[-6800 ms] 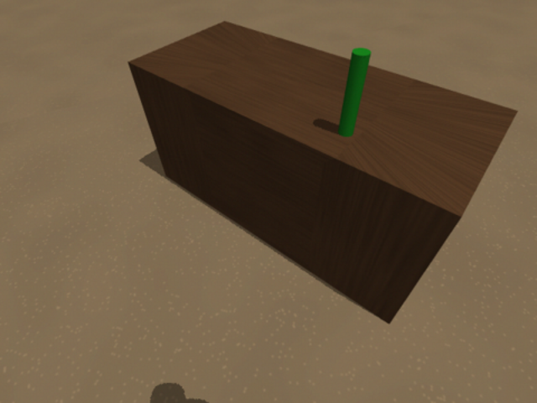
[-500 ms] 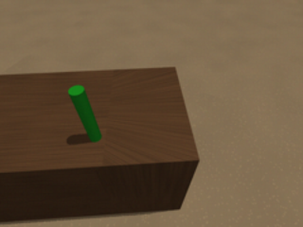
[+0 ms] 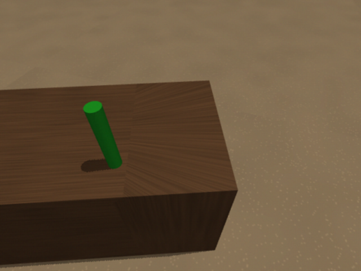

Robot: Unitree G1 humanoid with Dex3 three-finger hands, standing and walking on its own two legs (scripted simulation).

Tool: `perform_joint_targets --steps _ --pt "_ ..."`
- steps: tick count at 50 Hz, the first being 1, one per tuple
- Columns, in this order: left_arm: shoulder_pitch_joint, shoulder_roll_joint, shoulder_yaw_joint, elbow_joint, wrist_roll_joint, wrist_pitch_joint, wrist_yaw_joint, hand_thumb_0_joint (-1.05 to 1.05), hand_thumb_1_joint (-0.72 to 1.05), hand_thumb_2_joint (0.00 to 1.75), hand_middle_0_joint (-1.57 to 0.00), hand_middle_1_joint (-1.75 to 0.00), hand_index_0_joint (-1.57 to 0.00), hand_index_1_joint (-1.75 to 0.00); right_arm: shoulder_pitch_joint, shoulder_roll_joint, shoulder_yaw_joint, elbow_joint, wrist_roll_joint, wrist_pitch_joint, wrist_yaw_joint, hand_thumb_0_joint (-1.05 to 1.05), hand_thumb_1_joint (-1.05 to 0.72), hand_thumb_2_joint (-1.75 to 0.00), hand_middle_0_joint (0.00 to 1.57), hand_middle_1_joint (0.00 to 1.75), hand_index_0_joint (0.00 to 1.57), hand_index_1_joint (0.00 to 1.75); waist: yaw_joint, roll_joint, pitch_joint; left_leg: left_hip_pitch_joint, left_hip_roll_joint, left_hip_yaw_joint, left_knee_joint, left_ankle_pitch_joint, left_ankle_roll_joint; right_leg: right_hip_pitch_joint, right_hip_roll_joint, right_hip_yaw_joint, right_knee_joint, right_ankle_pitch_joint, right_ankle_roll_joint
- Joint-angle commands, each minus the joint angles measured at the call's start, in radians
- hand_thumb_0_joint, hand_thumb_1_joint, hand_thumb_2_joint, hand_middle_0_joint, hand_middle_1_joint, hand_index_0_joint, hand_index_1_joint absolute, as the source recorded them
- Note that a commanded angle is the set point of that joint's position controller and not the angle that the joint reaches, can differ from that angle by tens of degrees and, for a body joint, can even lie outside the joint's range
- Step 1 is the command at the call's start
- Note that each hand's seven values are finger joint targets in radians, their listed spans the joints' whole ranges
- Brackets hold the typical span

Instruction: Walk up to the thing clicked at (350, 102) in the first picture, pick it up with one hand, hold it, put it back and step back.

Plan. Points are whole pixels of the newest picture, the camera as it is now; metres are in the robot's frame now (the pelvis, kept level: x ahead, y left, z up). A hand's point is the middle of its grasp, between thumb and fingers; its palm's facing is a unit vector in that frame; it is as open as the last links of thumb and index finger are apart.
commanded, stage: stand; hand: left
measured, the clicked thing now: (105, 139) +0.49 +0.22 -0.01
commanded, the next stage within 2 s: rise first in 0.04 s
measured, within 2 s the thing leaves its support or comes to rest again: neither
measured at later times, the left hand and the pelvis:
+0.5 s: hand (73, 270) +0.17 +0.26 -0.10, palm faces +0.24 -0.91 -0.33, open 13.4 cm; pelvis +0.00 +0.00 -0.01, yaw +1 degrees
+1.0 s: hand (59, 255) +0.19 +0.27 -0.04, palm faces +0.32 -0.88 -0.36, open 17.4 cm; pelvis +0.02 +0.00 -0.01, yaw +1 degrees
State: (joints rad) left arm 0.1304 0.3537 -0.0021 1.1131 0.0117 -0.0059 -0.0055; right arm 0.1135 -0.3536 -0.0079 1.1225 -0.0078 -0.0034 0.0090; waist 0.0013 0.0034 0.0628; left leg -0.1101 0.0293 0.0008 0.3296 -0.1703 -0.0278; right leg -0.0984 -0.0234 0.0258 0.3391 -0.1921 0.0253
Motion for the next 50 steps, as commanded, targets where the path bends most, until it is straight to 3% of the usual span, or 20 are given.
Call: perform_joint_targets --steps 1,7,8,9,10,11,12,14,15,17,18,21,22,28,31,35,41,44,47,50 --pt "-0.028 0.222 0.042 -0.062 0.0 -0.023 0.013 0.0 0.9 0.9 -0.2 -0.3 -0.2 -0.3 -0.039 -0.216 -0.043 -0.058 0.001 -0.021 -0.01 0.0 -0.9 -0.9 0.2 0.3 0.2 0.3 -0.004 -0.004 -0.084 0.039 0.103 -0.073 -0.047 0.101 0.044 -0.03 -0.099 0.07 -0.062 0.123 -0.043" --pt "-0.036 0.223 0.042 -0.062 -0.002 -0.021 0.015 0.0 0.82 0.82 -0.12 -0.22 -0.12 -0.22 -0.023 -0.213 -0.041 -0.052 -0.001 -0.02 -0.011 0.0 -0.82 -0.82 0.12 0.22 0.12 0.22 -0.009 -0.011 -0.052 0.008 0.097 -0.075 -0.059 0.055 0.041 -0.041 -0.097 0.073 -0.07 0.076 -0.042" --pt "-0.387 0.024 0.007 -0.413 -0.076 -0.106 0.021 0.0 0.74 0.74 -0.04 -0.14 -0.04 -0.14 -0.374 -0.031 0.002 -0.403 0.101 -0.146 -0.024 0.0 -0.74 -0.74 0.05 0.14 0.05 0.14 -0.033 0.03 -0.116 -0.121 -0.034 0.043 0.054 -0.014 0.026 -0.14 0.016 -0.044 0.02 0.004 -0.027" --pt "-0.367 0.1 0.024 -0.458 -0.112 -0.149 0.048 0.0 0.66 0.66 -0.06 -0.06 -0.03 -0.08 -0.346 -0.059 0.003 -0.45 0.11 -0.164 -0.04 0.0 -0.66 -0.66 0.05 0.06 0.05 0.06 0.007 -0.042 -0.129 -0.067 -0.027 0.035 0.011 -0.073 0.029 -0.071 0.014 -0.049 -0.012 -0.061 -0.026" --pt "-0.26 0.167 0.06 -0.355 -0.107 -0.145 0.066 0.0 0.58 0.58 -0.06 -0.06 -0.03 -0.09 -0.256 -0.172 -0.061 -0.347 0.105 -0.158 -0.061 0.0 -0.58 -0.58 0.05 0.05 0.05 0.05 -0.029 -0.009 -0.074 -0.062 -0.026 0.042 -0.01 -0.116 0.028 -0.112 0.021 -0.048 -0.017 -0.095 -0.033" --pt "-0.175 0.229 0.128 -0.293 -0.109 -0.131 0.072 0.0 0.5 0.5 -0.07 -0.07 -0.05 -0.09 -0.193 -0.189 -0.093 -0.271 0.103 -0.142 -0.067 0.0 -0.5 -0.5 0.05 0.05 0.05 0.05 0.006 0.016 -0.045 -0.111 -0.025 0.051 0.018 -0.107 0.021 -0.11 0.025 -0.054 0.0 -0.096 -0.033" --pt "-0.123 0.224 0.168 -0.285 -0.107 -0.118 0.078 0.0 0.42 0.42 -0.08 -0.08 -0.06 -0.1 -0.193 -0.201 -0.128 -0.255 0.101 -0.138 -0.076 0.0 -0.42 -0.42 0.05 0.05 0.05 0.05 0.011 0.004 -0.099 -0.106 -0.022 0.048 0.038 -0.043 0.017 -0.105 0.03 -0.057 0.023 -0.036 -0.037" --pt "-0.171 0.197 0.142 -0.363 -0.1 -0.137 0.092 0.0 0.26 0.3 -0.07 -0.07 -0.06 -0.08 -0.166 -0.169 -0.123 -0.285 0.091 -0.155 -0.09 0.0 -0.26 -0.26 0.05 0.05 0.05 0.05 0.004 0.009 -0.223 -0.073 -0.021 0.046 0.068 0.044 0.02 -0.078 0.025 -0.052 0.053 0.068 -0.031" --pt "-0.137 0.227 0.187 -0.383 -0.088 -0.138 0.1 0.0 0.21 0.29 -0.07 -0.07 -0.06 -0.08 -0.149 -0.167 -0.135 -0.284 0.082 -0.153 -0.094 0.0 -0.2 -0.24 0.05 0.05 0.05 0.05 0.012 0.027 -0.258 -0.065 -0.022 0.042 0.076 0.079 0.022 -0.076 0.027 -0.053 0.062 0.102 -0.032" --pt "0.003 0.184 0.23 -0.306 -0.054 -0.117 0.089 0.0 0.13 0.23 -0.06 -0.07 -0.06 -0.07 -0.009 -0.135 -0.183 -0.238 0.051 -0.129 -0.081 0.0 -0.08 -0.2 0.05 0.05 0.05 0.05 0.011 0.034 -0.209 -0.104 -0.029 0.041 0.087 0.102 0.025 -0.111 0.031 -0.055 0.069 0.116 -0.036" --pt "0.032 0.144 0.218 -0.339 -0.049 -0.113 0.082 0.0 0.08 0.21 -0.06 -0.07 -0.07 -0.07 0.025 -0.108 -0.178 -0.263 0.047 -0.124 -0.075 0.0 -0.03 -0.19 0.05 0.05 0.05 0.05 0.013 0.03 -0.227 -0.085 -0.033 0.043 0.081 0.12 0.025 -0.091 0.031 -0.057 0.059 0.129 -0.036" --pt "0.027 0.165 0.24 -0.458 -0.053 -0.108 0.082 0.0 -0.1 0.14 -0.06 -0.07 -0.07 -0.06 0.014 -0.078 -0.154 -0.33 0.049 -0.112 -0.074 0.0 0.14 -0.14 0.05 0.05 0.05 0.05 0.024 0.025 -0.237 -0.069 -0.038 0.052 0.067 0.141 0.023 -0.078 0.025 -0.058 0.042 0.144 -0.025" --pt "0.047 0.132 0.223 -0.482 -0.056 -0.103 0.077 0.0 -0.14 0.13 -0.05 -0.07 -0.06 -0.06 0.02 -0.067 -0.151 -0.361 0.053 -0.107 -0.073 0.0 0.18 -0.13 0.05 0.05 0.05 0.05 0.02 0.021 -0.216 -0.067 -0.036 0.052 0.06 0.147 0.02 -0.094 0.027 -0.062 0.043 0.147 -0.026" --pt "-0.072 0.1 0.197 -0.683 -0.056 -0.117 0.083 0.0 -0.42 0.08 -0.05 -0.05 -0.04 -0.06 -0.099 -0.061 -0.141 -0.536 0.049 -0.125 -0.082 0.0 0.39 -0.07 0.05 0.05 0.05 0.05 0.011 0.01 -0.18 -0.065 -0.027 0.043 0.044 0.091 0.025 -0.105 0.021 -0.06 0.032 0.092 -0.026" --pt "-0.026 0.138 0.236 -0.76 -0.047 -0.128 0.097 0.0 -0.55 0.05 -0.05 -0.05 -0.05 -0.06 -0.034 -0.063 -0.149 -0.569 0.042 -0.133 -0.093 0.0 0.46 -0.05 0.05 0.05 0.05 0.05 0.01 0.014 -0.208 -0.032 -0.027 0.041 0.055 0.145 0.025 -0.074 0.021 -0.06 0.044 0.146 -0.025" --pt "0.037 0.16 0.277 -0.818 -0.042 -0.128 0.107 0.0 -0.57 0.04 -0.05 -0.05 -0.04 -0.05 0.018 -0.08 -0.165 -0.611 0.033 -0.132 -0.099 0.0 0.5 -0.04 0.05 0.05 0.05 0.05 0.016 0.021 -0.218 -0.007 -0.024 0.038 0.057 0.203 0.02 -0.041 0.025 -0.065 0.053 0.2 -0.029" --pt "0.131 0.128 0.285 -0.876 -0.048 -0.128 0.099 0.0 -0.54 0.03 -0.04 -0.04 -0.03 -0.04 0.082 -0.018 -0.136 -0.626 0.033 -0.117 -0.089 0.0 0.54 -0.03 0.05 0.05 0.05 0.05 0.039 0.029 -0.149 -0.026 -0.031 0.046 0.047 0.2 0.02 -0.034 0.018 -0.073 0.037 0.195 -0.028" --pt "0.128 0.131 0.293 -0.915 -0.05 -0.129 0.092 0.0 -0.53 0.03 -0.03 -0.04 -0.03 -0.04 0.083 -0.054 -0.164 -0.701 0.033 -0.118 -0.086 0.0 0.55 -0.03 0.05 0.05 0.05 0.05 0.016 0.016 -0.159 -0.003 -0.029 0.049 0.05 0.215 0.02 -0.027 0.019 -0.071 0.036 0.219 -0.025" --pt "0.123 0.133 0.301 -0.95 -0.054 -0.133 0.087 0.0 -0.53 0.03 -0.03 -0.04 -0.03 -0.04 0.081 0.007 -0.122 -0.667 0.036 -0.11 -0.077 0.0 0.56 -0.03 0.05 0.05 0.05 0.05 0.037 0.033 -0.112 -0.023 -0.032 0.049 0.043 0.19 0.02 -0.039 0.016 -0.074 0.027 0.189 -0.026" --pt "0.132 0.15 0.318 -0.974 -0.056 -0.132 0.087 0.0 -0.54 0.03 -0.03 -0.04 -0.03 -0.04 0.078 -0.043 -0.163 -0.673 0.032 -0.112 -0.079 0.0 0.55 -0.03 0.05 0.05 0.05 0.05 0.026 0.027 -0.117 -0.014 -0.026 0.043 0.037 0.176 0.02 -0.036 0.02 -0.078 0.023 0.175 -0.027"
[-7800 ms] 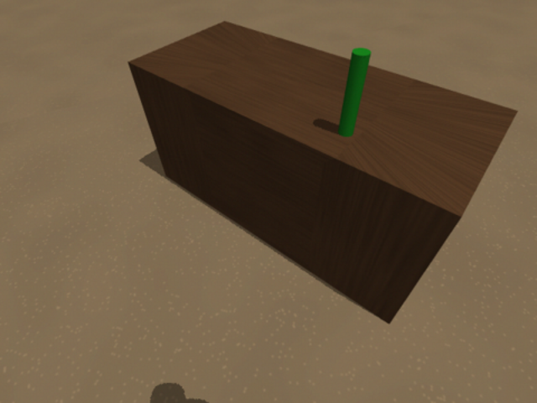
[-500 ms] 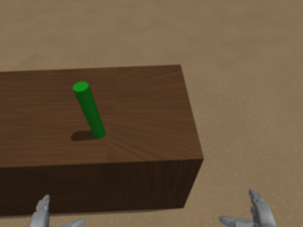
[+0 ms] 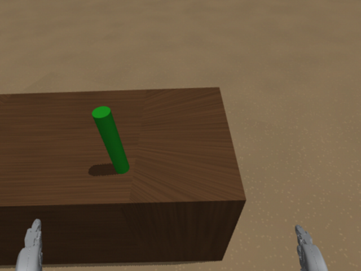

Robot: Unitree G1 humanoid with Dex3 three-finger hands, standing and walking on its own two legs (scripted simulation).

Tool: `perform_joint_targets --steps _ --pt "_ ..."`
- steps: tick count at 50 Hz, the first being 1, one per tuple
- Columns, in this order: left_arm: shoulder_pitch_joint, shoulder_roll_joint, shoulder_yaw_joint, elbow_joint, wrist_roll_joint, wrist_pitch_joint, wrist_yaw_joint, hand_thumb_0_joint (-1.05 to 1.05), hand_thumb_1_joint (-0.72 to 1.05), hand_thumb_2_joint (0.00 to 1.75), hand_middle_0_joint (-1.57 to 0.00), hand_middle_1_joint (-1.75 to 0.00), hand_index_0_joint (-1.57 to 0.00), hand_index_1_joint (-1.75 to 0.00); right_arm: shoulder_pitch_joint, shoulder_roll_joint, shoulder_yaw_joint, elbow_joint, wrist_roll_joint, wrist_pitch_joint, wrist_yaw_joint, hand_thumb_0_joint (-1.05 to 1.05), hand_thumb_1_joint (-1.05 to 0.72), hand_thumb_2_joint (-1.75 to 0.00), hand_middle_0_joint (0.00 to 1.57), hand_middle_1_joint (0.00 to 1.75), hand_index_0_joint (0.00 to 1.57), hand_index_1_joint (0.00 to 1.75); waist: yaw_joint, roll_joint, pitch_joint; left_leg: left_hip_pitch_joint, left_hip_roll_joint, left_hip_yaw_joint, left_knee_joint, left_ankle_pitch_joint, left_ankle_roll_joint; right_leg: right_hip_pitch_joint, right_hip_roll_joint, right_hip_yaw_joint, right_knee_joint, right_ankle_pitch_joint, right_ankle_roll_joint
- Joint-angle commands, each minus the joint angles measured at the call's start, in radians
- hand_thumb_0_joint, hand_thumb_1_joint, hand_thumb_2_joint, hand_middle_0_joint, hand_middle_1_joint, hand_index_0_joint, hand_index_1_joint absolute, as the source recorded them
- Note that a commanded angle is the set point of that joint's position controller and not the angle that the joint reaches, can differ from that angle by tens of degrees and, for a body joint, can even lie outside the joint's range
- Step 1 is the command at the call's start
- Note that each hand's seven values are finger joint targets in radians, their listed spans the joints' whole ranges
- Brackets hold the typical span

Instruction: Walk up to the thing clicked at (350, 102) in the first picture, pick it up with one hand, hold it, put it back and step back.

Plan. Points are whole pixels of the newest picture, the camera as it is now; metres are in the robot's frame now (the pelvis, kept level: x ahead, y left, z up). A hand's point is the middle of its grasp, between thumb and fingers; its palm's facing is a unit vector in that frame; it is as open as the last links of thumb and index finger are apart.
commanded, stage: rise first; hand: left
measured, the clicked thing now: (113, 144) +0.48 +0.21 +0.00
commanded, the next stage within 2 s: go down in 0.60 s
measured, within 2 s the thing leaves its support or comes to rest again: neither
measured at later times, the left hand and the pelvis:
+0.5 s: hand (49, 263) +0.16 +0.27 +0.01, palm faces +0.34 -0.86 -0.38, open 17.6 cm; pelvis -0.01 +0.00 +0.00, yaw +0 degrees
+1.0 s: hand (37, 243) +0.19 +0.30 +0.03, palm faces +0.38 -0.88 -0.29, open 17.5 cm; pelvis -0.03 +0.00 -0.01, yaw +2 degrees
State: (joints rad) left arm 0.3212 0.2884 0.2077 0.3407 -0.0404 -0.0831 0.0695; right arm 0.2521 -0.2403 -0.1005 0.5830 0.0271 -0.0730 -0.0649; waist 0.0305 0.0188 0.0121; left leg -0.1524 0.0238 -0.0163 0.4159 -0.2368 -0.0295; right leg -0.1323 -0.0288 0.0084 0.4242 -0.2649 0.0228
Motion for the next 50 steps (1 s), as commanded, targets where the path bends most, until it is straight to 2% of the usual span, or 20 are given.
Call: perform_joint_targets --steps 1,3,5,7,9,12,14,16,18,21,25,28,30,32,33,36,37,40,43,50 --pt "-0.072 0.21 0.102 -0.231 -0.005 -0.059 0.01 0.0 -0.54 0.03 -0.03 -0.04 -0.03 -0.04 -0.071 -0.155 -0.066 -0.154 -0.003 -0.044 -0.004 0.0 0.55 -0.03 0.05 0.05 0.05 0.05 -0.005 0.02 -0.065 0.032 -0.022 0.062 -0.051 0.233 0.023 -0.002 0.026 -0.058 -0.065 0.239 -0.024" --pt "-0.058 0.204 0.103 -0.25 -0.004 -0.064 0.009 0.0 -0.54 0.03 -0.04 -0.04 -0.03 -0.05 -0.059 -0.122 -0.049 -0.1 -0.006 -0.042 -0.002 0.0 0.55 -0.03 0.05 0.05 0.05 0.05 0.007 0.038 -0.075 0.037 -0.023 0.063 -0.048 0.243 0.023 0.009 0.023 -0.058 -0.062 0.248 -0.025" --pt "-0.051 0.202 0.103 -0.268 -0.003 -0.067 0.011 0.0 -0.55 0.04 -0.03 -0.04 -0.03 -0.04 -0.109 -0.176 -0.085 -0.158 -0.008 -0.052 -0.006 0.0 0.54 -0.03 0.05 0.05 0.05 0.05 0.0 0.016 -0.096 0.048 -0.018 0.057 -0.047 0.25 0.022 0.015 0.029 -0.06 -0.057 0.251 -0.025" --pt "-0.045 0.2 0.107 -0.286 -0.001 -0.074 0.01 0.0 -0.55 0.04 -0.04 -0.04 -0.03 -0.05 -0.104 -0.126 -0.04 -0.17 -0.008 -0.053 -0.003 0.0 0.54 -0.04 0.05 0.05 0.05 0.05 0.003 -0.003 -0.098 0.052 -0.02 0.058 -0.045 0.25 0.026 0.027 0.027 -0.06 -0.064 0.25 -0.021" --pt "-0.034 0.215 0.123 -0.282 0.001 -0.076 0.014 0.0 -0.56 0.05 -0.04 -0.04 -0.03 -0.05 -0.076 -0.165 -0.082 -0.131 -0.012 -0.048 -0.012 0.0 0.54 -0.04 0.05 0.05 0.05 0.05 -0.004 -0.006 -0.089 0.057 -0.023 0.06 -0.047 0.249 0.028 0.016 0.024 -0.058 -0.063 0.256 -0.02" --pt "-0.038 0.22 0.13 -0.304 0.0 -0.084 0.012 0.0 -0.57 0.05 -0.04 -0.04 -0.03 -0.05 -0.081 -0.163 -0.084 -0.13 -0.014 -0.051 -0.013 0.0 0.54 -0.04 0.05 0.05 0.05 0.05 -0.002 0.002 -0.077 0.057 -0.022 0.058 -0.055 0.227 0.027 0.01 0.026 -0.06 -0.067 0.229 -0.022" --pt "-0.023 0.198 0.111 -0.299 0.001 -0.084 0.007 0.0 -0.57 0.05 -0.04 -0.04 -0.03 -0.05 -0.075 -0.109 -0.044 -0.106 -0.012 -0.048 -0.007 0.0 0.54 -0.04 0.05 0.05 0.05 0.05 0.004 -0.009 -0.059 0.043 -0.026 0.062 -0.055 0.218 0.031 0.004 0.022 -0.059 -0.074 0.224 -0.017" --pt "-0.034 0.215 0.131 -0.328 0.0 -0.095 0.009 0.0 -0.58 0.06 -0.04 -0.04 -0.03 -0.05 -0.098 -0.15 -0.07 -0.135 -0.013 -0.053 -0.011 0.0 0.53 -0.04 0.05 0.05 0.05 0.05 0.004 -0.004 -0.064 0.05 -0.025 0.06 -0.061 0.202 0.03 0.003 0.022 -0.059 -0.074 0.205 -0.02" --pt "-0.022 0.208 0.132 -0.333 -0.001 -0.1 0.005 0.0 -0.57 0.06 -0.03 -0.04 -0.03 -0.05 -0.094 -0.122 -0.043 -0.153 -0.012 -0.055 -0.005 0.0 0.54 -0.04 0.05 0.05 0.05 0.05 0.008 -0.018 -0.045 0.038 -0.024 0.06 -0.065 0.18 0.031 0.003 0.025 -0.062 -0.082 0.18 -0.02" --pt "-0.028 0.235 0.157 -0.341 0.0 -0.106 0.005 0.0 -0.57 0.06 -0.04 -0.04 -0.03 -0.05 -0.064 -0.163 -0.09 -0.096 -0.016 -0.055 -0.008 0.0 0.54 -0.04 0.05 0.05 0.05 0.05 0.006 0.019 -0.032 0.034 -0.026 0.061 -0.074 0.155 0.028 -0.01 0.024 -0.06 -0.083 0.158 -0.024" --pt "-0.011 0.215 0.145 -0.36 -0.004 -0.119 -0.001 0.0 -0.58 0.06 -0.04 -0.05 -0.03 -0.06 -0.086 -0.102 -0.048 -0.079 -0.011 -0.059 0.0 0.0 0.53 -0.05 0.05 0.05 0.05 0.05 0.012 0.022 -0.022 0.025 -0.033 0.064 -0.07 0.144 0.033 -0.018 0.016 -0.057 -0.092 0.149 -0.02" --pt "-0.018 0.219 0.15 -0.372 -0.002 -0.129 -0.004 0.0 -0.58 0.06 -0.04 -0.05 -0.03 -0.06 -0.105 -0.157 -0.078 -0.114 -0.017 -0.071 -0.005 0.0 0.53 -0.05 0.05 0.05 0.05 0.05 -0.004 -0.023 -0.038 0.042 -0.031 0.061 -0.068 0.118 0.038 -0.02 0.017 -0.054 -0.1 0.123 -0.015" --pt "-0.024 0.215 0.147 -0.389 -0.001 -0.136 -0.004 0.0 -0.59 0.07 -0.04 -0.05 -0.03 -0.06 -0.118 -0.126 -0.053 -0.105 -0.015 -0.073 -0.001 0.0 0.53 -0.05 0.05 0.05 0.05 0.05 0.003 0.008 -0.047 0.04 -0.03 0.059 -0.071 0.129 0.035 -0.009 0.018 -0.058 -0.091 0.136 -0.02" --pt "-0.026 0.232 0.163 -0.378 0.0 -0.142 0.001 0.0 -0.59 0.08 -0.04 -0.05 -0.03 -0.06 -0.105 -0.173 -0.089 -0.113 -0.017 -0.078 -0.009 0.0 0.53 -0.05 0.05 0.05 0.05 0.05 -0.003 -0.012 -0.057 0.047 -0.027 0.055 -0.07 0.14 0.035 -0.004 0.024 -0.062 -0.087 0.147 -0.019" --pt "-0.035 0.219 0.15 -0.401 0.001 -0.145 0.0 0.0 -0.59 0.08 -0.04 -0.05 -0.03 -0.06 -0.105 -0.136 -0.06 -0.09 -0.017 -0.077 -0.005 0.0 0.53 -0.05 0.05 0.05 0.05 0.05 0.012 0.012 -0.044 0.036 -0.026 0.054 -0.08 0.121 0.033 -0.007 0.025 -0.062 -0.087 0.127 -0.023" --pt "-0.021 0.228 0.164 -0.394 0.002 -0.154 0.004 0.0 -0.61 0.01 -0.07 -0.06 -0.08 -0.05 -0.116 -0.159 -0.081 -0.106 -0.019 -0.086 -0.008 0.0 0.52 -0.05 0.05 0.05 0.05 0.05 0.008 -0.011 -0.049 0.039 -0.022 0.049 -0.079 0.121 0.032 -0.003 0.028 -0.066 -0.083 0.121 -0.022" --pt "-0.033 0.122 0.13 -0.447 -0.01 -0.171 -0.019 0.0 -0.61 0.02 -0.08 -0.08 -0.08 -0.08 -0.147 -0.101 -0.034 -0.112 -0.029 -0.087 0.01 0.0 0.5 -0.05 0.05 0.05 0.05 0.05 0.01 -0.012 -0.084 -0.005 -0.03 0.049 -0.025 0.141 0.03 -0.02 0.028 -0.059 -0.056 0.135 -0.017" --pt "-0.075 0.213 0.204 -0.375 -0.016 -0.176 -0.041 0.0 -0.61 0.03 -0.08 -0.1 -0.09 -0.1 -0.131 -0.133 -0.069 -0.08 -0.027 -0.081 0.012 0.0 0.51 -0.05 0.05 0.05 0.05 0.05 -0.003 -0.008 -0.062 -0.02 -0.033 0.05 -0.021 0.081 0.031 -0.049 0.023 -0.051 -0.06 0.081 -0.014" --pt "-0.145 0.266 0.247 -0.334 -0.021 -0.183 -0.056 0.0 -0.61 0.02 -0.07 -0.08 -0.08 -0.08 -0.116 -0.125 -0.061 -0.104 -0.025 -0.077 0.011 0.0 0.52 -0.04 0.05 0.05 0.05 0.05 -0.019 -0.028 -0.061 -0.038 -0.038 0.05 -0.005 0.071 0.037 -0.064 0.016 -0.046 -0.056 0.083 -0.01" --pt "-0.45 0.356 0.294 -0.171 -0.101 -0.239 -0.184 0.0 -0.55 0.06 -0.05 -0.07 -0.06 -0.06 -0.15 -0.134 -0.057 -0.056 -0.01 -0.089 -0.002 0.0 0.54 -0.04 0.05 0.05 0.05 0.05 -0.062 0.004 -0.112 -0.07 -0.034 0.031 0.039 0.019 0.039 -0.129 0.008 -0.036 -0.009 0.061 -0.013"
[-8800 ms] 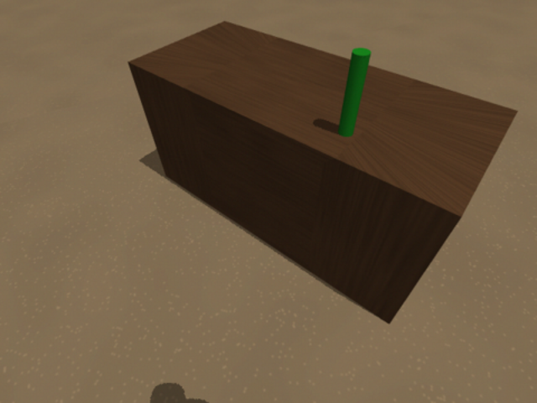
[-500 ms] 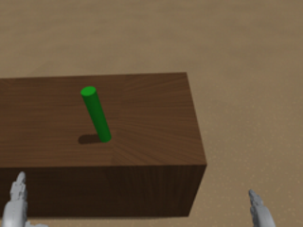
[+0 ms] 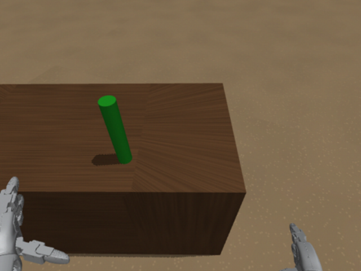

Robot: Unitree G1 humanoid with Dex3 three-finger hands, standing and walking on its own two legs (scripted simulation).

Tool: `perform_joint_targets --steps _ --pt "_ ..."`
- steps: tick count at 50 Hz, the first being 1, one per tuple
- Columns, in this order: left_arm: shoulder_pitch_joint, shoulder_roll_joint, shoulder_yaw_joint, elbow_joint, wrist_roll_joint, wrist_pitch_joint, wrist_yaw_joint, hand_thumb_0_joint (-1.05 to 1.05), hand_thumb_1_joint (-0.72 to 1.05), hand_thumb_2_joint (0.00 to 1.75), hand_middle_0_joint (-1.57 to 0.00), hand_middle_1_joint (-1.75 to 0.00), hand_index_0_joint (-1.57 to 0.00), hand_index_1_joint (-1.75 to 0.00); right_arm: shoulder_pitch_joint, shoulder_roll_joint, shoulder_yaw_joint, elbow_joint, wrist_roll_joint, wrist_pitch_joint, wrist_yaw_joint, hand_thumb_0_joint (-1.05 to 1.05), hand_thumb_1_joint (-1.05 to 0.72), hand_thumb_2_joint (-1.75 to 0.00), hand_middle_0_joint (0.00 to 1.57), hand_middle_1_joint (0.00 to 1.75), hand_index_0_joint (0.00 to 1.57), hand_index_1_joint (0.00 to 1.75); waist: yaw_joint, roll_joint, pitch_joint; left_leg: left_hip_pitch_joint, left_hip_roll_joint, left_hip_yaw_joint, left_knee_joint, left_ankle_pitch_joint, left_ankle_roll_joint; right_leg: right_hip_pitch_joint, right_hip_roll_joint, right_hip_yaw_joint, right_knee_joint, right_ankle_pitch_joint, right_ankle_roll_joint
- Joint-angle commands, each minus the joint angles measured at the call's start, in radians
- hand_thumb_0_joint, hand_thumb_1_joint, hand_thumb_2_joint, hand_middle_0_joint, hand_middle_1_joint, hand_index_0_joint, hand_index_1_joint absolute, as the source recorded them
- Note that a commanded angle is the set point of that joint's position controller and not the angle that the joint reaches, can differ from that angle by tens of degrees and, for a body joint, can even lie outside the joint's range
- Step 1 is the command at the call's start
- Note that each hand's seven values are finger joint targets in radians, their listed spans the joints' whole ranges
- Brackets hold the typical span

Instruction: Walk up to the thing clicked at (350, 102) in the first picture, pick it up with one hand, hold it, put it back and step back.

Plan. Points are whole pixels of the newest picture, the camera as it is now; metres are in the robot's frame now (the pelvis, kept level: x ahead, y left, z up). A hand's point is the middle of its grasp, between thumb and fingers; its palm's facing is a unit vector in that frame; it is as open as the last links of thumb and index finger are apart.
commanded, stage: go down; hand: left
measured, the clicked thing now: (117, 133) +0.51 +0.20 +0.00
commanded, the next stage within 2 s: none
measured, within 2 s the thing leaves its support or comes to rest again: neither
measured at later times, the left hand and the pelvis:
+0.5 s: hand (39, 182) +0.32 +0.33 +0.04, palm faces +0.18 -0.98 -0.07, open 17.4 cm; pelvis +0.01 +0.02 -0.01, yaw -2 degrees
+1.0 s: hand (34, 162) +0.36 +0.35 +0.07, palm faces +0.08 -1.00 +0.00, open 17.6 cm; pelvis +0.00 +0.01 -0.02, yaw -1 degrees
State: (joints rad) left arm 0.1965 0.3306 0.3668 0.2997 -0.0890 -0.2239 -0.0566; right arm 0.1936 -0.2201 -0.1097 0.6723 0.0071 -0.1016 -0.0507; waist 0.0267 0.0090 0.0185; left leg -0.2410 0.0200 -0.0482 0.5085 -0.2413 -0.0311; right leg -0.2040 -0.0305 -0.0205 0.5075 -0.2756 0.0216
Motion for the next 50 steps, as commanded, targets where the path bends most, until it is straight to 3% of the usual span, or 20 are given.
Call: perform_joint_targets --steps 1,4,6,7,12,19,21,22,24,25,27,28,33,34,35,38,39,43,44,50 --pt "-0.38 0.344 0.14 -0.083 -0.058 -0.102 -0.088 0.0 -0.57 0.05 -0.05 -0.07 -0.06 -0.06 -0.092 -0.149 -0.037 -0.112 0.012 -0.058 -0.019 0.0 0.53 -0.05 0.05 0.05 0.05 0.05 -0.056 0.035 -0.13 0.009 -0.028 0.056 -0.046 0.03 0.039 -0.068 0.011 -0.008 -0.081 0.079 -0.015" --pt "-0.46 0.401 0.16 0.042 -0.092 -0.108 -0.175 0.0 -0.55 0.05 -0.05 -0.06 -0.06 -0.05 -0.13 -0.164 -0.038 -0.13 0.018 -0.061 -0.03 0.0 0.54 -0.04 0.05 0.05 0.05 0.05 -0.054 0.052 -0.178 0.001 -0.032 0.051 -0.032 0.04 0.041 -0.071 0.009 -0.004 -0.064 0.087 -0.02" --pt "-0.509 0.413 0.164 0.078 -0.117 -0.107 -0.23 0.0 -0.53 0.06 -0.05 -0.06 -0.06 -0.05 -0.101 -0.132 0.005 -0.143 0.019 -0.066 -0.031 0.0 0.53 -0.05 0.05 0.05 0.05 0.05 -0.047 0.078 -0.243 0.022 -0.028 0.046 -0.017 0.099 0.038 -0.054 0.015 -0.007 -0.043 0.142 -0.022" --pt "-0.532 0.438 0.176 0.115 -0.128 -0.106 -0.251 0.0 -0.52 0.06 -0.04 -0.06 -0.05 -0.05 -0.089 -0.163 -0.019 -0.135 0.02 -0.064 -0.036 0.0 0.53 -0.05 0.05 0.05 0.05 0.05 -0.056 0.084 -0.247 0.021 -0.027 0.045 -0.014 0.117 0.037 -0.057 0.018 -0.008 -0.038 0.159 -0.022" --pt "-0.516 0.463 0.2 0.279 -0.166 -0.108 -0.343 0.0 -0.52 0.06 -0.04 -0.05 -0.05 -0.05 -0.079 -0.15 0.019 -0.167 0.02 -0.071 -0.033 0.0 0.53 -0.05 0.05 0.05 0.05 0.05 -0.026 0.059 -0.244 -0.03 -0.021 0.042 -0.001 0.139 0.031 -0.077 0.028 -0.017 -0.017 0.157 -0.029" --pt "-0.561 0.483 0.237 0.222 -0.189 -0.125 -0.365 0.0 -0.54 0.06 -0.05 -0.04 -0.05 -0.04 -0.048 -0.177 0.002 -0.235 0.015 -0.08 -0.027 0.0 0.54 -0.05 0.05 0.05 0.05 0.05 -0.002 0.102 -0.302 -0.019 0.007 0.027 0.018 0.251 0.007 -0.094 0.043 -0.023 0.026 0.187 -0.038" --pt "-0.598 0.487 0.24 0.204 -0.189 -0.134 -0.365 0.0 -0.55 0.06 -0.05 -0.04 -0.05 -0.05 -0.043 -0.173 0.0 -0.215 0.01 -0.081 -0.03 0.0 0.54 -0.05 0.05 0.05 0.05 0.05 -0.015 0.099 -0.336 -0.005 0.0 0.037 0.048 0.282 0.015 -0.09 0.039 -0.012 0.03 0.225 -0.033" --pt "-0.634 0.489 0.227 0.163 -0.184 -0.141 -0.363 0.0 -0.53 0.07 -0.05 -0.04 -0.05 -0.04 -0.063 -0.197 -0.02 -0.216 0.008 -0.083 -0.034 0.0 0.53 -0.05 0.05 0.05 0.05 0.05 -0.02 0.103 -0.349 0.006 0.003 0.033 0.046 0.282 0.013 -0.098 0.041 -0.011 0.034 0.222 -0.034" --pt "-0.646 0.477 0.208 0.151 -0.168 -0.148 -0.361 0.0 -0.51 0.07 -0.05 -0.04 -0.05 -0.04 -0.058 -0.17 0.004 -0.213 0.007 -0.084 -0.035 0.0 0.54 -0.05 0.05 0.05 0.05 0.05 -0.02 0.127 -0.351 0.016 0.004 0.032 0.055 0.269 0.011 -0.122 0.039 -0.009 0.04 0.206 -0.036" --pt "-0.633 0.498 0.226 0.184 -0.161 -0.147 -0.361 0.0 -0.51 0.07 -0.05 -0.04 -0.05 -0.04 -0.102 -0.186 -0.002 -0.258 0.006 -0.088 -0.039 0.0 0.54 -0.05 0.05 0.05 0.05 0.05 -0.026 0.102 -0.371 0.02 0.006 0.029 0.062 0.279 0.013 -0.117 0.039 -0.01 0.042 0.214 -0.033" --pt "-0.652 0.467 0.194 0.178 -0.164 -0.15 -0.373 0.0 -0.51 0.07 -0.05 -0.04 -0.05 -0.04 -0.006 -0.15 0.007 -0.138 0.004 -0.077 -0.042 0.0 0.54 -0.05 0.05 0.05 0.05 0.05 -0.041 0.112 -0.322 0.003 0.0 0.033 0.065 0.243 0.016 -0.149 0.039 -0.005 0.04 0.201 -0.032" --pt "-0.642 0.501 0.231 0.215 -0.171 -0.147 -0.377 0.0 -0.52 0.08 -0.05 -0.04 -0.05 -0.05 -0.033 -0.182 -0.006 -0.174 0.005 -0.084 -0.045 0.0 0.54 -0.05 0.05 0.05 0.05 0.05 -0.042 0.096 -0.328 -0.011 -0.001 0.034 0.072 0.241 0.018 -0.141 0.037 -0.005 0.047 0.207 -0.029" --pt "-0.706 0.555 0.256 0.283 -0.19 -0.148 -0.42 0.0 -0.53 0.09 -0.05 -0.06 -0.05 -0.06 0.021 -0.168 -0.004 -0.089 0.008 -0.081 -0.044 0.0 0.53 -0.05 0.05 0.05 0.05 0.05 -0.064 0.094 -0.29 -0.062 -0.011 0.042 0.091 0.219 0.028 -0.168 0.032 -0.003 0.057 0.219 -0.027" --pt "-0.723 0.554 0.255 0.298 -0.198 -0.152 -0.439 0.0 -0.55 0.09 -0.04 -0.06 -0.05 -0.06 0.008 -0.149 0.023 -0.104 0.009 -0.084 -0.043 0.0 0.53 -0.05 0.05 0.05 0.05 0.05 -0.068 0.086 -0.29 -0.064 -0.014 0.044 0.096 0.211 0.031 -0.177 0.029 -0.003 0.056 0.217 -0.024" --pt "-0.718 0.58 0.276 0.344 -0.204 -0.155 -0.454 0.0 -0.55 0.09 -0.04 -0.06 -0.05 -0.06 -0.059 -0.185 0.001 -0.175 0.011 -0.098 -0.046 0.0 0.54 -0.05 0.05 0.05 0.05 0.05 -0.076 0.061 -0.293 -0.081 -0.014 0.042 0.101 0.198 0.033 -0.173 0.029 -0.004 0.064 0.212 -0.022" --pt "-0.808 0.578 0.239 0.353 -0.213 -0.166 -0.506 0.0 -0.55 0.09 -0.04 -0.05 -0.04 -0.05 -0.025 -0.135 0.055 -0.118 0.009 -0.104 -0.041 0.0 0.54 -0.05 0.05 0.05 0.05 0.05 -0.081 0.115 -0.31 -0.071 -0.012 0.038 0.112 0.199 0.033 -0.222 0.029 -0.006 0.083 0.205 -0.028" --pt "-0.828 0.622 0.274 0.377 -0.217 -0.173 -0.521 0.0 -0.57 0.09 -0.04 -0.06 -0.04 -0.06 -0.078 -0.166 0.042 -0.195 0.008 -0.118 -0.047 0.0 0.54 -0.05 0.05 0.05 0.05 0.05 -0.09 0.097 -0.336 -0.073 -0.011 0.032 0.124 0.201 0.034 -0.22 0.029 -0.006 0.094 0.206 -0.026" --pt "-0.89 0.66 0.27 0.431 -0.227 -0.167 -0.573 0.0 -0.6 0.08 -0.04 -0.06 -0.04 -0.06 -0.066 -0.156 0.077 -0.197 0.006 -0.133 -0.05 0.0 0.54 -0.05 0.05 0.05 0.05 0.05 -0.093 0.12 -0.379 -0.079 -0.016 0.03 0.137 0.155 0.034 -0.237 0.028 -0.006 0.104 0.178 -0.028" --pt "-0.858 0.686 0.289 0.521 -0.226 -0.161 -0.578 0.0 -0.58 0.08 -0.04 -0.06 -0.04 -0.06 -0.056 -0.199 0.047 -0.191 0.002 -0.137 -0.057 0.0 0.54 -0.05 0.05 0.05 0.05 0.05 -0.105 0.098 -0.337 -0.117 -0.015 0.027 0.142 0.125 0.036 -0.265 0.03 -0.008 0.107 0.149 -0.027" --pt "-0.901 0.76 0.333 0.563 -0.228 -0.143 -0.59 0.0 -0.61 0.07 -0.05 -0.06 -0.05 -0.06 -0.021 -0.202 0.072 -0.288 -0.003 -0.154 -0.06 0.0 0.55 -0.05 0.05 0.05 0.05 0.05 -0.094 0.091 -0.382 -0.158 -0.016 0.02 0.178 0.093 0.037 -0.299 0.035 -0.012 0.136 0.113 -0.027"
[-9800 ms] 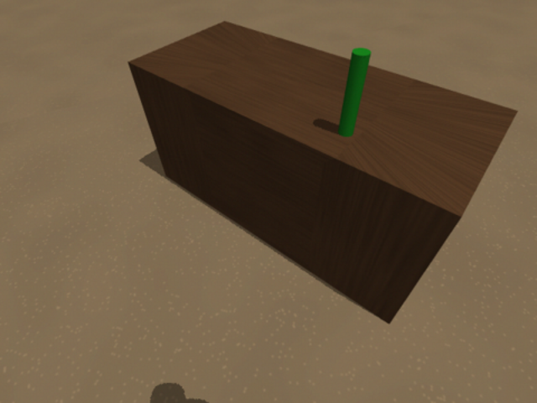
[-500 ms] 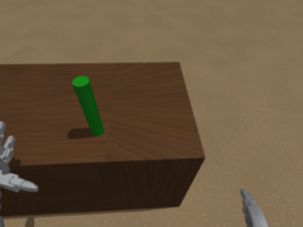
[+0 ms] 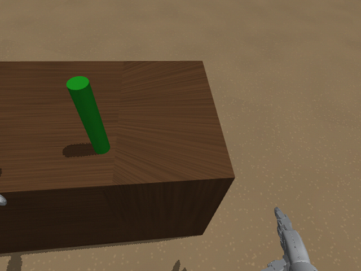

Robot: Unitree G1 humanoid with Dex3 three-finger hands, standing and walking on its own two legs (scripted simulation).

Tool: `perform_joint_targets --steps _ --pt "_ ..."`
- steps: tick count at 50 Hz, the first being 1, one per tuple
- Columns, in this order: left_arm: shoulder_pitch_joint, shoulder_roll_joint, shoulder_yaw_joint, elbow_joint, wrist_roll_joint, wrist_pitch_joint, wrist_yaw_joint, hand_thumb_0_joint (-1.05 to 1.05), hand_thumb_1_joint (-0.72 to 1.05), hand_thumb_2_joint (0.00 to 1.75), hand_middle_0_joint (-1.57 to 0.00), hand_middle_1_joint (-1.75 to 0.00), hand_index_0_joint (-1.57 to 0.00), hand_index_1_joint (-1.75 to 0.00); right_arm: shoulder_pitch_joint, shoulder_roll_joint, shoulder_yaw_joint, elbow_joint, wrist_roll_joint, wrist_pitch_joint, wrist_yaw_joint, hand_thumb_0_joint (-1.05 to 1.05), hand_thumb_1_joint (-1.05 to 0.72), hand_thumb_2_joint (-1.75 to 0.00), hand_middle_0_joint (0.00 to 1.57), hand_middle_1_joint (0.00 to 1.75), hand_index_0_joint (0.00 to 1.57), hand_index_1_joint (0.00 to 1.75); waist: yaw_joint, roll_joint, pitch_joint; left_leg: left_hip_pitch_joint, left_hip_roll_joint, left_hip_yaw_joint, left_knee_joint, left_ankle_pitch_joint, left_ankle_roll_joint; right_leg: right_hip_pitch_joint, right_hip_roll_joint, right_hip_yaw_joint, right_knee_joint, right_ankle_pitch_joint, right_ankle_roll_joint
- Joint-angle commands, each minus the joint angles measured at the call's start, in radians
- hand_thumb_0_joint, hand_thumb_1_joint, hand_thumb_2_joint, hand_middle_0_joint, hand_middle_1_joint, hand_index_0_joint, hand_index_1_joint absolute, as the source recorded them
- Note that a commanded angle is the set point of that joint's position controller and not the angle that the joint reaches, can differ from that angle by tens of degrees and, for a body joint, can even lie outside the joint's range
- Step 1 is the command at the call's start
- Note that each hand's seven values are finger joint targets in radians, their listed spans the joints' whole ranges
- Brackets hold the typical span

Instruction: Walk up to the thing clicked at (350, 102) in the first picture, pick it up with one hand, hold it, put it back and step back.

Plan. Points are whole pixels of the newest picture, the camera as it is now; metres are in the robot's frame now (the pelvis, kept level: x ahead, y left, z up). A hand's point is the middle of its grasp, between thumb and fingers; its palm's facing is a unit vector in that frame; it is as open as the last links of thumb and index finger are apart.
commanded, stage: go down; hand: left
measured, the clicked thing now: (92, 120) +0.50 +0.19 +0.03
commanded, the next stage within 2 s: approach in 1.70 s
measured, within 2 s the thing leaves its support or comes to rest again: neither
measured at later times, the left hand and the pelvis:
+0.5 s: hand out of the picture +0.39 +0.37 +0.09, palm faces +0.13 -0.99 +0.00, open 17.7 cm; pelvis +0.01 +0.01 -0.02, yaw -1 degrees
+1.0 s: hand out of the picture +0.40 +0.38 +0.09, palm faces +0.15 -0.99 +0.01, open 17.7 cm; pelvis +0.00 +0.01 -0.03, yaw -1 degrees
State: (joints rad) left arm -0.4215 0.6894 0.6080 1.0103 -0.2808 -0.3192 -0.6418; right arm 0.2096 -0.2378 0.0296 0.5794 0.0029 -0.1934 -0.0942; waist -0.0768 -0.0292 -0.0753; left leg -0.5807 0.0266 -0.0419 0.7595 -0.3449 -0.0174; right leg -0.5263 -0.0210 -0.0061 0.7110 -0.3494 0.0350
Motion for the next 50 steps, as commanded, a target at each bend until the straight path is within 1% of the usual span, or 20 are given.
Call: perform_joint_targets --steps 1,7,10,12,13,17,19,21,23,25,29,33,34,36,42,44,47,48,49,50 --pt "-0.311 0.434 0.112 -0.175 -0.033 -0.049 0.0 0.0 -0.61 0.07 -0.05 -0.06 -0.05 -0.06 -0.014 -0.183 -0.07 -0.19 -0.001 -0.062 -0.014 0.0 0.55 -0.05 0.05 0.05 0.05 0.05 0.019 0.156 -0.332 0.195 -0.023 0.016 -0.055 0.229 0.024 0.024 0.023 -0.023 -0.056 0.206 -0.041" --pt "-0.355 0.433 0.093 -0.143 -0.008 -0.034 0.004 0.0 -0.61 0.08 -0.05 -0.05 -0.05 -0.06 0.005 -0.138 -0.036 -0.205 -0.002 -0.07 -0.011 0.0 0.55 -0.05 0.05 0.05 0.05 0.05 0.011 0.205 -0.36 0.179 -0.016 0.012 -0.016 0.251 0.021 -0.036 0.029 -0.024 -0.016 0.198 -0.042" --pt "-0.39 0.461 0.098 -0.169 -0.001 -0.027 0.01 0.0 -0.61 0.09 -0.05 -0.06 -0.05 -0.07 -0.021 -0.145 -0.028 -0.261 -0.001 -0.076 -0.014 0.0 0.55 -0.05 0.05 0.05 0.05 0.05 0.015 0.194 -0.367 0.141 -0.025 0.021 0.002 0.202 0.027 -0.036 0.024 -0.014 -0.012 0.182 -0.037" --pt "-0.404 0.479 0.094 -0.169 0.01 -0.018 0.016 0.0 -0.61 0.08 -0.05 -0.06 -0.05 -0.06 0.005 -0.182 -0.058 -0.279 -0.005 -0.076 -0.022 0.0 0.55 -0.05 0.05 0.05 0.05 0.05 -0.003 0.19 -0.402 0.157 -0.023 0.021 0.012 0.212 0.028 -0.038 0.025 -0.015 -0.005 0.191 -0.037" --pt "-0.414 0.494 0.106 -0.18 0.013 -0.016 0.02 0.0 -0.61 0.08 -0.05 -0.06 -0.05 -0.07 0.035 -0.175 -0.053 -0.249 -0.005 -0.071 -0.019 0.0 0.55 -0.05 0.05 0.05 0.05 0.05 0.005 0.215 -0.403 0.166 -0.016 0.013 0.016 0.233 0.022 -0.057 0.03 -0.024 0.006 0.193 -0.041" --pt "-0.403 0.477 0.098 -0.18 0.012 -0.003 0.021 0.0 -0.6 0.09 -0.05 -0.06 -0.05 -0.07 0.054 -0.203 -0.082 -0.278 -0.002 -0.075 -0.021 0.0 0.55 -0.05 0.05 0.05 0.05 0.05 -0.008 0.218 -0.402 0.193 -0.003 0.003 0.03 0.291 0.016 -0.099 0.039 -0.037 0.029 0.203 -0.044" --pt "-0.384 0.455 0.085 -0.172 0.015 0.008 0.024 0.0 -0.6 0.08 -0.05 -0.06 -0.05 -0.07 0.081 -0.176 -0.062 -0.258 -0.001 -0.072 -0.016 0.0 0.55 -0.05 0.05 0.05 0.05 0.05 0.001 0.232 -0.384 0.173 -0.006 0.006 0.037 0.285 0.016 -0.11 0.037 -0.035 0.034 0.196 -0.046" --pt "-0.373 0.459 0.092 -0.168 0.013 0.016 0.021 0.0 -0.61 0.08 -0.06 -0.06 -0.05 -0.07 0.07 -0.193 -0.08 -0.289 0.002 -0.075 -0.018 0.0 0.54 -0.05 0.05 0.05 0.05 0.05 -0.001 0.196 -0.391 0.156 -0.008 0.008 0.052 0.306 0.021 -0.098 0.036 -0.035 0.042 0.226 -0.041" --pt "-0.385 0.439 0.074 -0.181 0.009 0.02 0.017 0.0 -0.61 0.08 -0.06 -0.06 -0.05 -0.07 0.082 -0.165 -0.05 -0.299 0.005 -0.073 -0.011 0.0 0.55 -0.05 0.05 0.05 0.05 0.05 0.001 0.197 -0.379 0.141 -0.012 0.013 0.057 0.296 0.023 -0.101 0.034 -0.032 0.046 0.224 -0.041" --pt "-0.388 0.463 0.09 -0.188 0.012 0.021 0.016 0.0 -0.61 0.08 -0.06 -0.06 -0.05 -0.07 0.078 -0.177 -0.064 -0.301 0.004 -0.073 -0.014 0.0 0.55 -0.05 0.05 0.05 0.05 0.05 0.005 0.204 -0.397 0.142 -0.011 0.012 0.061 0.299 0.023 -0.091 0.034 -0.033 0.054 0.225 -0.041" --pt "-0.408 0.471 0.097 -0.205 0.011 0.028 0.014 0.0 -0.61 0.08 -0.06 -0.06 -0.05 -0.07 0.097 -0.186 -0.062 -0.323 0.003 -0.074 -0.01 0.0 0.54 -0.05 0.05 0.05 0.05 0.05 0.004 0.222 -0.435 0.193 0.008 -0.007 0.08 0.446 0.017 -0.113 0.042 -0.044 0.081 0.263 -0.043" --pt "-0.429 0.498 0.108 -0.225 0.025 0.035 0.018 0.0 -0.61 0.08 -0.06 -0.05 -0.05 -0.06 0.11 -0.206 -0.093 -0.308 0.0 -0.073 -0.01 0.0 0.54 -0.05 0.05 0.05 0.05 0.05 -0.002 0.254 -0.441 0.207 0.01 -0.009 0.087 0.453 0.012 -0.127 0.041 -0.043 0.087 0.255 -0.043" --pt "-0.426 0.493 0.107 -0.218 0.02 0.037 0.017 0.0 -0.61 0.08 -0.06 -0.05 -0.05 -0.06 0.113 -0.189 -0.072 -0.308 -0.001 -0.073 -0.008 0.0 0.54 -0.05 0.05 0.05 0.05 0.05 0.0 0.264 -0.441 0.203 0.008 -0.007 0.093 0.457 0.014 -0.125 0.039 -0.04 0.087 0.259 -0.042" --pt "-0.434 0.508 0.12 -0.225 0.021 0.04 0.022 0.0 -0.61 0.08 -0.06 -0.05 -0.05 -0.06 0.093 -0.213 -0.094 -0.335 0.0 -0.076 -0.008 0.0 0.54 -0.05 0.05 0.05 0.05 0.05 0.001 0.238 -0.431 0.184 0.006 -0.004 0.094 0.426 0.016 -0.122 0.039 -0.039 0.089 0.252 -0.041" --pt "-0.464 0.508 0.109 -0.157 0.036 0.049 0.016 0.0 -0.61 0.07 -0.06 -0.05 -0.06 -0.06 0.092 -0.19 -0.074 -0.338 -0.001 -0.074 -0.003 0.0 0.54 -0.05 0.05 0.05 0.05 0.05 -0.018 0.235 -0.392 0.142 0.012 -0.011 0.09 0.35 0.017 -0.17 0.044 -0.047 0.1 0.197 -0.045" --pt "-0.473 0.503 0.102 -0.124 0.035 0.052 0.017 0.0 -0.61 0.07 -0.06 -0.05 -0.06 -0.06 0.093 -0.185 -0.067 -0.352 0.001 -0.075 0.0 0.0 0.54 -0.05 0.05 0.05 0.05 0.05 -0.023 0.211 -0.377 0.1 0.003 -0.004 0.088 0.271 0.02 -0.163 0.043 -0.043 0.098 0.17 -0.046" --pt "-0.521 0.563 0.115 -0.152 0.043 0.047 0.016 0.0 -0.61 0.06 -0.06 -0.06 -0.06 -0.06 0.098 -0.185 -0.062 -0.358 -0.002 -0.072 -0.003 0.0 0.55 -0.05 0.05 0.05 0.05 0.05 -0.018 0.243 -0.378 0.067 -0.006 0.009 0.091 0.196 0.022 -0.167 0.039 -0.033 0.096 0.137 -0.046" --pt "-0.521 0.558 0.113 -0.138 0.044 0.049 0.019 0.0 -0.61 0.06 -0.06 -0.05 -0.06 -0.06 0.091 -0.208 -0.083 -0.397 -0.001 -0.073 -0.004 0.0 0.55 -0.05 0.05 0.05 0.05 0.05 -0.028 0.222 -0.388 0.067 -0.006 0.005 0.09 0.176 0.022 -0.17 0.041 -0.035 0.097 0.128 -0.046" --pt "-0.535 0.565 0.111 -0.144 0.048 0.049 0.018 0.0 -0.61 0.06 -0.06 -0.05 -0.06 -0.06 0.092 -0.183 -0.054 -0.394 -0.002 -0.074 -0.003 0.0 0.55 -0.05 0.05 0.05 0.05 0.05 -0.02 0.219 -0.4 0.069 -0.008 0.01 0.096 0.181 0.023 -0.16 0.039 -0.034 0.095 0.137 -0.045" --pt "-0.549 0.574 0.119 -0.14 0.047 0.047 0.016 0.0 -0.61 0.06 -0.06 -0.06 -0.06 -0.06 0.096 -0.189 -0.064 -0.397 -0.001 -0.075 -0.004 0.0 0.55 -0.05 0.05 0.05 0.05 0.05 -0.029 0.233 -0.421 0.077 -0.004 0.003 0.097 0.181 0.02 -0.165 0.04 -0.037 0.102 0.135 -0.046"
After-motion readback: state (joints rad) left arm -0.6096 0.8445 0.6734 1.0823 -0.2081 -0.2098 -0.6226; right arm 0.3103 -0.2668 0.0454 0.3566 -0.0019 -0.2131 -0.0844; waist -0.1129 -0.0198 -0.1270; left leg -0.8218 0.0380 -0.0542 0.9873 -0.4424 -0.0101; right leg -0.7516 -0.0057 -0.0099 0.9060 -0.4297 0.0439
